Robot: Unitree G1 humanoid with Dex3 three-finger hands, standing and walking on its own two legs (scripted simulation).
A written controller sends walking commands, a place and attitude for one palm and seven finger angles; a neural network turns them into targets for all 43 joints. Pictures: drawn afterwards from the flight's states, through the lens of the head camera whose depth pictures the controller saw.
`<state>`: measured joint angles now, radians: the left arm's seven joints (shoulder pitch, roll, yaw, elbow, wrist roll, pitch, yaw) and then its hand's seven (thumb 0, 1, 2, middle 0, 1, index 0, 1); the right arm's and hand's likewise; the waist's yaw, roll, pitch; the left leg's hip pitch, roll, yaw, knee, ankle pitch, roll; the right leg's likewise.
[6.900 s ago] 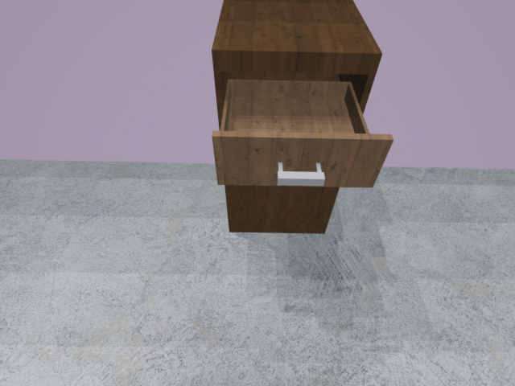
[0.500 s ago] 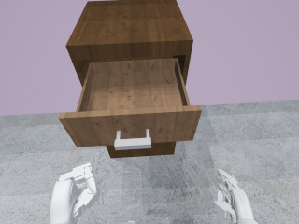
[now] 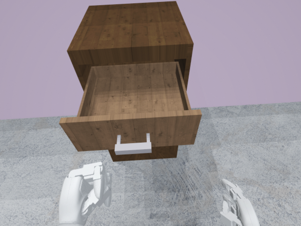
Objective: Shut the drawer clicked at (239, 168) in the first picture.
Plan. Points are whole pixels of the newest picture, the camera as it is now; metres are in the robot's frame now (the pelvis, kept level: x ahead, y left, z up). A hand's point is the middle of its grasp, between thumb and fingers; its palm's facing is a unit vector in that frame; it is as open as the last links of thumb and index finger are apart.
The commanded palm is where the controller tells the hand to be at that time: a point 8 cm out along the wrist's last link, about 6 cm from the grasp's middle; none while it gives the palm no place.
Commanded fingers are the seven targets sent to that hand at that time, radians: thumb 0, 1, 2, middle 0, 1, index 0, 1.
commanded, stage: raise the hand and make a fist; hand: left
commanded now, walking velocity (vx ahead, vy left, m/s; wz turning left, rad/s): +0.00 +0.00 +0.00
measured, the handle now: (133, 142) +0.36 +0.08 +0.00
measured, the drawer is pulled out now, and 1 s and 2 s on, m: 0.28 0.28 0.28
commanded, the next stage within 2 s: bring the fist close to the handle in 0.14 s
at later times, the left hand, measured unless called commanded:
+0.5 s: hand (118, 194) +0.19 +0.08 +0.06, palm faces +0.04 -1.00 +0.00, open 3.3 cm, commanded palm +0.16 +0.14 +0.07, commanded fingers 0.00 0.90 0.90 -1.40 -1.60 -1.40 -1.60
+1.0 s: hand (132, 175) +0.24 +0.06 +0.05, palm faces +0.08 -1.00 +0.06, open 3.3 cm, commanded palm +0.21 +0.10 +0.02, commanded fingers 0.00 0.90 0.90 -1.40 -1.60 -1.40 -1.60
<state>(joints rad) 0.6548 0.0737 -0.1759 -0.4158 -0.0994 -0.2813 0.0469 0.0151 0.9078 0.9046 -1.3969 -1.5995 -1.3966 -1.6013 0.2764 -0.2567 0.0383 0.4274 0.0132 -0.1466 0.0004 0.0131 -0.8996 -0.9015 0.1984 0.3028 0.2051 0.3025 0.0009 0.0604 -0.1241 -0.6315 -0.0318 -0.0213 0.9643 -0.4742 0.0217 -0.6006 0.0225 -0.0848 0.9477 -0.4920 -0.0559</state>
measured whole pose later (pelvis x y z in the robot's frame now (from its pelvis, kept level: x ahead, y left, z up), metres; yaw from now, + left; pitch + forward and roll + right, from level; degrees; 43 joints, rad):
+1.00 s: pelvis -0.01 +0.00 -0.03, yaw +0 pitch +15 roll +0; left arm 0.34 0.00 -0.25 -0.09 0.00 -0.40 0.25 0.02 0.91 0.90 -1.40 -1.60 -1.40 -1.60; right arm 0.22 -0.22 0.03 0.47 -0.03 -0.09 0.04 0.01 -0.90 -0.90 0.20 0.30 0.20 0.30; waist -0.02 0.04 -0.16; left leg -0.86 -0.03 -0.01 1.13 -0.52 0.02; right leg -0.84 0.02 -0.08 1.12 -0.54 -0.06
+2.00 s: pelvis -0.01 +0.00 -0.04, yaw -1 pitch +18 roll +0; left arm 0.05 -0.01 -0.28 0.21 0.05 -0.39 0.36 0.02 0.89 0.90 -1.40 -1.60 -1.40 -1.60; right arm 0.19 -0.20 0.04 0.50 -0.03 0.00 0.03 0.01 -0.90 -0.90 0.20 0.30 0.20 0.30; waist -0.04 0.03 -0.16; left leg -0.95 -0.03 0.00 1.16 -0.52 0.03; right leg -0.93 0.02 -0.07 1.16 -0.54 -0.06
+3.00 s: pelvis -0.03 +0.02 -0.04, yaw -2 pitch +21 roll -1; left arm -0.56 0.03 -0.03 0.79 0.02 -0.48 0.41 -0.01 0.88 0.96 -1.40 -1.60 -1.40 -1.60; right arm 0.26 -0.22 0.01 0.63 -0.06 0.04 0.05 0.01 -0.90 -0.90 0.20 0.30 0.20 0.30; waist -0.12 0.04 -0.14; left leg -1.04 -0.03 0.02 1.16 -0.49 0.04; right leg -1.02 0.02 -0.06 1.15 -0.50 -0.04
